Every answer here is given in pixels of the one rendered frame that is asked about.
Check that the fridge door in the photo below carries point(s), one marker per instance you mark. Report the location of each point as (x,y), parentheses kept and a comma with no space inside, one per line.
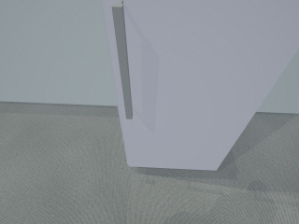
(199,70)

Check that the handle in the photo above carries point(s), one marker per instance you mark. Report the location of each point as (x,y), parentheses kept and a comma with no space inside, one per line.
(121,42)

